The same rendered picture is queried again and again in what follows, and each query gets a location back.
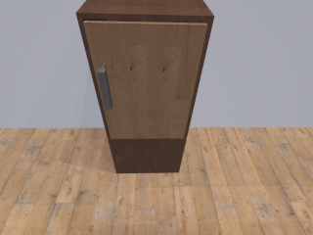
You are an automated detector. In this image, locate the handle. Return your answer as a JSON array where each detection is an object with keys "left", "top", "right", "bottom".
[{"left": 97, "top": 63, "right": 112, "bottom": 110}]

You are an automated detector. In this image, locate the cupboard door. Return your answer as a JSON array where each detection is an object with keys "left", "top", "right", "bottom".
[{"left": 83, "top": 21, "right": 207, "bottom": 139}]

